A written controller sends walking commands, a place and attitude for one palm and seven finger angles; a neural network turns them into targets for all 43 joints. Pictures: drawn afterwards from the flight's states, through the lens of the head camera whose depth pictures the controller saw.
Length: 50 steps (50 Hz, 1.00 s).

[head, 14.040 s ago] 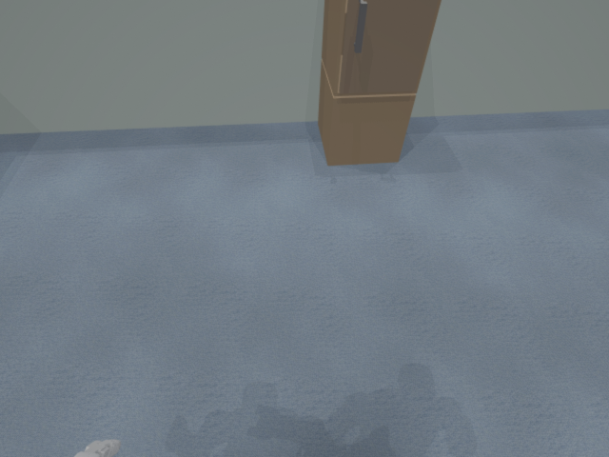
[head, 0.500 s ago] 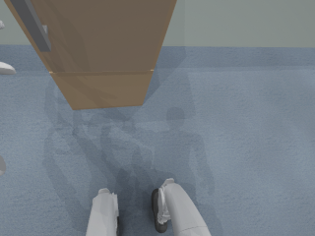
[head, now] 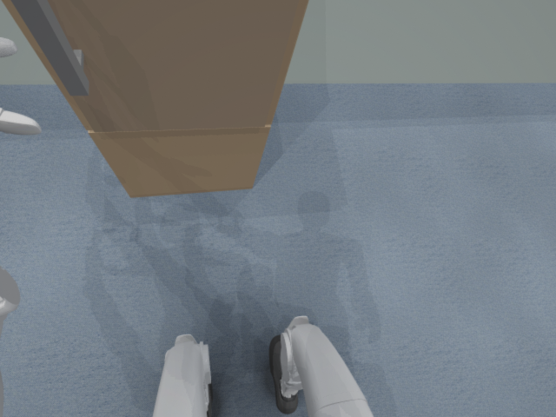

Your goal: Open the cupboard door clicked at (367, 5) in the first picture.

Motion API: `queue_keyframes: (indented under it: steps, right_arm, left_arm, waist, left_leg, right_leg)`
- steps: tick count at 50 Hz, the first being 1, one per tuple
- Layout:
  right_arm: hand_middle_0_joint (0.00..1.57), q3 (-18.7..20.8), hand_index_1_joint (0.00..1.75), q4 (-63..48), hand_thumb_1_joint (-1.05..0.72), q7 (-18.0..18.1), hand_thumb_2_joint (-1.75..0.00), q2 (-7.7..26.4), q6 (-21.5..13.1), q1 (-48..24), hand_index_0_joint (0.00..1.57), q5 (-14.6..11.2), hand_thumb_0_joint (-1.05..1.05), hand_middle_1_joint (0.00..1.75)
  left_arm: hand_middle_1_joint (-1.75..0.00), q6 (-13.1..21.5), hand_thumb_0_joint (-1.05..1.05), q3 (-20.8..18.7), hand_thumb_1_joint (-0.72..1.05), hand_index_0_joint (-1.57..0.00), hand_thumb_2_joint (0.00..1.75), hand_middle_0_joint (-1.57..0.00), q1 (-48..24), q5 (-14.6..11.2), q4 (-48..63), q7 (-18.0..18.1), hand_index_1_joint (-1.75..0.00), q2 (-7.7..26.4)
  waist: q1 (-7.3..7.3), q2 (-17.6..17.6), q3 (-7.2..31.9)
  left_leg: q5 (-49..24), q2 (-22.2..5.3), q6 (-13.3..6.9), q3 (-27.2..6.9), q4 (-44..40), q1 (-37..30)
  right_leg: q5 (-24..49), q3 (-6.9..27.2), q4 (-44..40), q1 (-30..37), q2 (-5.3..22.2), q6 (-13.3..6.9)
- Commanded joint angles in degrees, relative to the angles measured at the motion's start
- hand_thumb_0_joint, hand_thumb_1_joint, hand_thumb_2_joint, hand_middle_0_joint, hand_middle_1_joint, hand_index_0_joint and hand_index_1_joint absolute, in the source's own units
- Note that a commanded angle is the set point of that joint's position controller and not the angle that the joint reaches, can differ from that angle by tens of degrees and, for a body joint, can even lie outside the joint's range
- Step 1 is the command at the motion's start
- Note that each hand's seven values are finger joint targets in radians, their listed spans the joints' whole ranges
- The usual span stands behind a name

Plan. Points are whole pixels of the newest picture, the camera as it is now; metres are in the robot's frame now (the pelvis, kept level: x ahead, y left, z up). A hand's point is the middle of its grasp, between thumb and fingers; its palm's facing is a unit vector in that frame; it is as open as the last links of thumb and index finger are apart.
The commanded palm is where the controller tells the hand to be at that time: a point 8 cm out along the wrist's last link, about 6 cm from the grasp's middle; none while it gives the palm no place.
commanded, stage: slide the fingers in behind the handle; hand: left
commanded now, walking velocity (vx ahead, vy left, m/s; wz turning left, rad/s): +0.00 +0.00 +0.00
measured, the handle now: (53, 25) +0.60 +0.23 +0.06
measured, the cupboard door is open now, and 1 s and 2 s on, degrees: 0 0 0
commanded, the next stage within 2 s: close the thumb around the handle in 1.50 s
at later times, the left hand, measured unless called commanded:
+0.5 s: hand (13, 76) +0.52 +0.27 +0.06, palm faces +0.04 -1.00 -0.02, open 14.0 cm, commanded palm +0.51 +0.28 +0.05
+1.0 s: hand (42, 77) +0.52 +0.24 +0.06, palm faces +0.08 -1.00 -0.02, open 14.2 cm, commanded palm +0.51 +0.25 +0.05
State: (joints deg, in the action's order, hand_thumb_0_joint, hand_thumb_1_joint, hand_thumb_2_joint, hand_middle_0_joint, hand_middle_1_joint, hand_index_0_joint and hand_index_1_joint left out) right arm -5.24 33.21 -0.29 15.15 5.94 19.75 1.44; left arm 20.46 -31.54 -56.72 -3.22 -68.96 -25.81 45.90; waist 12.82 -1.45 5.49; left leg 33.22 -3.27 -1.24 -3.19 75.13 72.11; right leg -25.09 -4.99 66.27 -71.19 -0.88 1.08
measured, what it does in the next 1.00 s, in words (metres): stands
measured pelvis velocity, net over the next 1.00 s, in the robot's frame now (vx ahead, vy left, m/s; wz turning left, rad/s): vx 0.00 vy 0.00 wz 0.02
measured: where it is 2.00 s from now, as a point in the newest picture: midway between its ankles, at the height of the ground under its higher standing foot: (244, 402)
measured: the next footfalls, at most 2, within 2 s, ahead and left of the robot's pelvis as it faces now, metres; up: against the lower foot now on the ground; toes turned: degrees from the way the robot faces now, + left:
none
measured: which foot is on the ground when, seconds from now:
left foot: down 0.00-1.00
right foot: down 0.00-1.00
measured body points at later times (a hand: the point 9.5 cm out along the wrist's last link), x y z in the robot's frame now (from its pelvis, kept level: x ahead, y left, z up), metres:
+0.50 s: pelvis +0.00 +0.00 +0.00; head +0.18 +0.04 +0.41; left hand +0.52 +0.32 +0.06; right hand +0.00 -0.27 -0.10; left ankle +0.00 +0.10 -0.62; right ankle +0.05 -0.14 -0.62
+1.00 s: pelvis +0.00 +0.00 +0.01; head +0.17 +0.04 +0.42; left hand +0.51 +0.29 +0.06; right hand +0.01 -0.26 -0.10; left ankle +0.00 +0.10 -0.62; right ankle +0.05 -0.14 -0.62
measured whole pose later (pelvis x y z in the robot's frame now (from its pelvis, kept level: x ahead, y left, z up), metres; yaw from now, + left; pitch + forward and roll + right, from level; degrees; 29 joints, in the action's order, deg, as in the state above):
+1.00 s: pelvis +0.00 +0.00 +0.01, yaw +1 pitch +28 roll -5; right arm -3.4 35.5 -1.5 14.3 5.2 20.6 2.2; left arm 23.5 -25.0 -54.7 -4.7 -67.0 -15.8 34.7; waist 11.1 -1.7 6.3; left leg 32.4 -2.4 -1.0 -2.5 72.9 68.8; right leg -25.2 -4.3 65.6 -68.5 -0.1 0.9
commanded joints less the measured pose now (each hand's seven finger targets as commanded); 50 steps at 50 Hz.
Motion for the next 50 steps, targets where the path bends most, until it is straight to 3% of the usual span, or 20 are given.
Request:
queue_keyframes:
  steps: [1, 4, 5, 10, 12, 15, 17, 19, 21, 24, 25, 28, 34, 36, 38, 40, 42, 44, 49, 50]
  right_arm:
    - [0.2, 4.64, 0.3, -0.96, -0.9, 1.23, -0.9, 13.15, -0.57, 12.24, 0.2, 0.16, 0.0, 0.3]
    - [0.2, 4.35, 0.3, -1.14, -0.9, 1.35, -0.9, 13.08, -0.62, 12.27, 0.2, 0.03, 0.0, 0.3]
    - [0.2, 4.34, 0.3, -1.45, -0.9, 1.42, -0.9, 13.12, -0.64, 12.35, 0.2, 0.07, 0.0, 0.3]
    - [0.2, 4.58, 0.3, -1.53, -0.9, 1.04, -0.9, 12.76, -0.92, 12.37, 0.2, 0.29, 0.0, 0.3]
    - [0.2, 4.47, 0.3, -1.83, -0.9, 0.97, -0.9, 12.83, -0.92, 12.14, 0.2, 0.18, 0.0, 0.3]
    - [0.2, 4.45, 0.3, -1.91, -0.9, 0.85, -0.9, 12.64, -0.94, 11.88, 0.2, -0.02, 0.0, 0.3]
    - [0.2, 4.48, 0.3, -1.73, -0.9, 0.97, -0.9, 12.7, -0.98, 11.81, 0.2, -0.06, 0.0, 0.3]
    - [0.2, 4.62, 0.3, -1.65, -0.9, 1.0, -0.9, 12.79, -1.15, 12.01, 0.2, -0.02, 0.0, 0.3]
    - [0.2, 4.98, 0.3, -1.11, -0.9, 0.77, -0.9, 12.54, -1.31, 12.18, 0.2, 0.17, 0.0, 0.3]
    - [0.2, 5.27, 0.3, -0.6, -0.9, 0.65, -0.9, 12.53, -1.31, 12.25, 0.2, 0.11, 0.0, 0.3]
    - [0.2, 5.28, 0.3, -0.46, -0.9, 0.7, -0.9, 12.5, -1.25, 12.18, 0.2, 0.04, 0.0, 0.3]
    - [0.2, 5.07, 0.3, -0.49, -0.9, 0.82, -0.9, 12.32, -1.44, 12.03, 0.2, 0.13, 0.0, 0.3]
    - [0.2, 5.51, 0.3, -0.31, -0.9, 0.34, -0.9, 11.94, -1.71, 12.2, 0.2, 0.77, 0.0, 0.3]
    - [0.2, 5.42, 0.3, -0.36, -0.9, 0.22, -0.9, 11.88, -1.54, 11.91, 0.2, 0.72, 0.0, 0.3]
    - [0.2, 5.33, 0.3, -0.97, -0.9, 0.16, -0.9, 11.75, -1.36, 11.83, 0.2, 0.57, 0.0, 0.3]
    - [0.2, 5.64, 0.3, -0.81, -0.9, -0.05, -0.9, 11.5, -1.37, 11.93, 0.2, 0.79, 0.0, 0.3]
    - [0.2, 5.9, 0.3, -0.49, -0.9, -0.15, -0.9, 11.48, -1.31, 12.04, 0.2, 0.74, 0.0, 0.3]
    - [0.2, 5.86, 0.3, -0.01, -0.9, -0.12, -0.9, 11.46, -1.39, 12.12, 0.2, 0.85, 0.0, 0.3]
    - [0.2, 6.07, 0.3, 0.98, -0.9, -0.14, -0.9, 11.19, -1.56, 12.19, 0.2, 0.95, 0.0, 0.3]
    - [0.2, 6.06, 0.3, 1.22, -0.9, -0.07, -0.9, 11.29, -1.6, 12.32, 0.2, 1.06, 0.0, 0.3]
  left_arm:
    - [-1.2, 3.39, 0.0, -0.17, -0.5, -0.3, 0.3, -0.3, -22.55, -1.78, 12.01, -0.06, -1.2, 14.83]
    - [-1.2, 2.45, 0.0, -0.5, -0.5, -0.3, 0.3, -0.3, -22.71, -1.79, 10.17, 0.31, -1.2, 15.33]
    - [-1.2, 2.39, 0.0, -1.97, -0.5, -0.3, 0.3, -0.3, -22.06, -1.64, 10.14, 0.6, -1.2, 17.03]
    - [-1.2, 3.87, 0.0, -2.58, -0.5, -0.3, 0.3, -0.3, -23.19, -1.47, 13.58, 1.82, -1.2, 17.47]
    - [-1.2, 3.74, 0.0, -3.64, -0.5, -0.3, 0.3, -0.3, -20.69, -1.49, 12.77, 1.85, -1.2, 18.53]
    - [-1.2, 3.48, 0.0, -2.51, -0.5, -0.3, 0.3, -0.3, -20.3, -1.42, 12.49, 1.67, -1.2, 17.13]
    - [-1.2, 3.22, 0.0, -1.58, -0.5, -0.3, 0.3, -0.3, -21.62, -1.72, 13.16, 1.63, -1.2, 16.15]
    - [-1.2, 3.91, 0.0, -2.3, -0.5, -0.3, 0.3, -0.3, -22.27, -1.86, 15.13, 1.79, -1.2, 16.95]
    - [-1.2, 4.18, 0.0, -0.2, -0.5, -0.3, 0.3, -0.3, -21.72, -2.32, 15.83, 1.89, -1.2, 12.94]
    - [-1.2, 4.08, 0.0, 0.74, -0.5, -0.3, 0.3, -0.3, -20.71, -2.99, 15.1, 2.15, -1.2, 10.31]
    - [-1.2, 3.6, 0.0, 1.74, -0.5, -0.3, 0.3, -0.3, -20.22, -2.9, 13.52, 2.34, -1.2, 8.89]
    - [-1.2, 3.48, 0.0, 1.85, -0.5, -0.3, 0.3, -0.3, -21.58, -2.55, 12.96, 3.55, -1.2, 8.71]
    - [-1.2, 6.31, 0.0, 2.35, -0.5, -0.3, 0.3, -0.3, -22.82, -1.92, 16.5, 6.07, -1.2, 6.95]
    - [-1.2, 6.01, 0.0, 2.13, -0.5, -0.3, 0.3, -0.3, -20.82, -2.01, 13.92, 6.44, -1.2, 6.32]
    - [-1.2, 5.81, 0.0, 2.38, -0.5, -0.3, 0.3, -0.3, -20.0, -1.78, 13.04, 6.95, -1.2, 5.68]
    - [-1.2, 6.31, 0.0, 4.17, -0.5, -0.3, 0.3, -0.3, -22.08, -1.36, 16.3, 7.5, -1.2, 3.74]
    - [-1.2, 6.22, 0.0, 5.4, -0.5, -0.3, 0.3, -0.3, -20.45, -1.64, 14.73, 7.76, -1.2, 1.25]
    - [-1.2, 7.01, 0.0, 6.72, -0.5, -0.3, 0.3, -0.3, -23.51, -1.66, 16.28, 7.95, -1.2, 0.21]
    - [-1.2, 7.3, 0.0, 8.96, -0.5, -0.3, 0.3, -0.3, -23.47, -1.67, 13.26, 8.3, -1.2, -3.28]
    - [-1.2, 7.6, 0.0, 8.24, -0.5, -0.3, 0.3, -0.3, -24.67, -1.66, 14.29, 8.47, -1.2, -2.09]
  waist:
    - [0.59, -15.42, 32.81]
    - [0.93, -13.48, 32.04]
    - [0.29, -13.04, 32.32]
    - [-0.03, -14.78, 35.4]
    - [-0.75, -13.3, 34.73]
    - [-0.74, -14.23, 33.91]
    - [0.19, -12.79, 32.91]
    - [-0.6, -15.34, 35.56]
    - [-0.17, -16.05, 35.86]
    - [0.01, -15.04, 34.61]
    - [0.34, -13.29, 32.81]
    - [0.42, -13.06, 30.83]
    - [-0.24, -15.96, 34.77]
    - [-0.25, -12.56, 32.54]
    - [-0.55, -12.06, 31.25]
    - [-0.56, -15.19, 33.88]
    - [0.08, -12.12, 32.25]
    - [0.52, -13.59, 32.71]
    - [1.54, -11.46, 30.79]
    - [1.19, -12.31, 31.53]
  left_leg:
    - [-30.96, 0.18, 0.3, -2.96, -8.61, -28.81]
    - [-28.85, 0.37, -0.31, -2.3, -8.18, -25.3]
    - [-28.25, 0.57, -0.4, -2.01, -8.15, -24.0]
    - [-29.47, 0.57, -0.36, -1.64, -7.62, -25.04]
    - [-28.53, 0.65, -0.52, -1.3, -8.05, -23.22]
    - [-27.57, 0.67, -0.52, -1.01, -8.18, -22.99]
    - [-26.13, 0.58, -0.84, -0.92, -8.35, -22.17]
    - [-28.16, 0.59, -0.45, -1.47, -8.46, -25.11]
    - [-30.67, 0.42, 0.04, -2.13, -8.67, -28.5]
    - [-31.03, 0.33, 0.15, -2.28, -8.95, -29.4]
    - [-29.17, 0.42, 0.09, -2.28, -9.31, -28.3]
    - [-26.57, 0.69, -0.19, -2.01, -9.7, -26.29]
    - [-32.08, 0.52, 0.98, -2.82, -9.84, -32.27]
    - [-29.91, 0.65, 0.69, -2.39, -9.96, -29.12]
    - [-28.86, 0.89, 0.34, -2.08, -10.32, -27.74]
    - [-31.3, 0.76, 0.96, -2.44, -10.5, -31.42]
    - [-30.51, 0.66, 0.89, -2.45, -10.66, -30.97]
    - [-30.59, 0.64, 1.11, -2.84, -10.85, -32.17]
    - [-27.73, 1.08, 0.66, -2.28, -10.72, -30.01]
    - [-27.49, 1.1, 0.64, -2.27, -10.66, -30.12]
  right_leg:
    - [13.4, 0.87, -4.83, 12.11, -2.07, -2.19]
    - [14.07, 1.27, -4.67, 13.64, -2.04, -2.04]
    - [14.24, 1.46, -4.6, 14.97, -2.0, -2.03]
    - [15.93, 1.98, -4.3, 16.51, -2.02, -2.07]
    - [16.24, 2.12, -4.38, 18.63, -2.06, -2.13]
    - [15.61, 2.25, -4.53, 18.06, -2.09, -2.08]
    - [15.01, 2.3, -5.0, 18.17, -2.06, -1.85]
    - [15.5, 2.15, -4.47, 17.5, -2.06, -2.17]
    - [15.53, 1.49, -4.62, 15.3, -2.02, -2.22]
    - [15.1, 1.24, -5.06, 14.21, -2.08, -2.21]
    - [13.97, 1.21, -5.5, 13.9, -2.07, -2.1]
    - [12.76, 1.33, -5.6, 13.91, -1.97, -2.31]
    - [13.99, 0.9, -5.04, 12.85, -1.88, -2.53]
    - [13.9, 0.99, -5.21, 14.5, -1.89, -2.4]
    - [13.94, 1.18, -5.3, 15.18, -1.87, -2.5]
    - [14.16, 0.97, -5.24, 14.08, -1.72, -2.46]
    - [13.89, 0.83, -5.84, 13.93, -1.87, -2.34]
    - [13.36, 0.74, -5.66, 12.87, -1.79, -2.41]
    - [13.0, 1.03, -6.32, 13.15, -1.81, -2.38]
    - [12.94, 1.12, -6.14, 13.49, -1.71, -2.47]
